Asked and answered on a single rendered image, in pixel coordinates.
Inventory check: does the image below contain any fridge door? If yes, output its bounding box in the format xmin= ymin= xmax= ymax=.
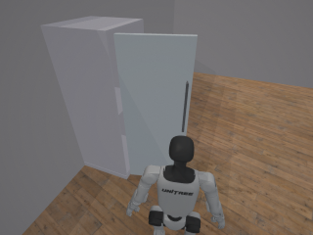
xmin=113 ymin=32 xmax=198 ymax=175

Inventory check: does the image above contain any right robot hand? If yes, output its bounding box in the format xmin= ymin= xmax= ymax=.
xmin=210 ymin=216 xmax=225 ymax=229

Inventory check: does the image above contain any robot head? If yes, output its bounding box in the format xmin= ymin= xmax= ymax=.
xmin=163 ymin=135 xmax=196 ymax=184

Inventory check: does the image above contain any left robot hand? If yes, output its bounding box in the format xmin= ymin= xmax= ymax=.
xmin=126 ymin=206 xmax=140 ymax=216

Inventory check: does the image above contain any right robot upper arm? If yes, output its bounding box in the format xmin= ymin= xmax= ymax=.
xmin=199 ymin=171 xmax=220 ymax=214

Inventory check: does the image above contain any handle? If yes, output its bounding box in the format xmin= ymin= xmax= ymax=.
xmin=182 ymin=81 xmax=189 ymax=132

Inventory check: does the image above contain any left robot upper arm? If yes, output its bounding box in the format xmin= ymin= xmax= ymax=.
xmin=134 ymin=164 xmax=160 ymax=204

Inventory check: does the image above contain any robot right thigh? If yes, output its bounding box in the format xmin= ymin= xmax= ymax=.
xmin=184 ymin=211 xmax=201 ymax=235

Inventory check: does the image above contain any robot right forearm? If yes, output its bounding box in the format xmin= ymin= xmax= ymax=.
xmin=212 ymin=201 xmax=225 ymax=223

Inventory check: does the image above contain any robot left forearm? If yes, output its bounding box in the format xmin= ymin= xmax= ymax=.
xmin=128 ymin=188 xmax=141 ymax=211

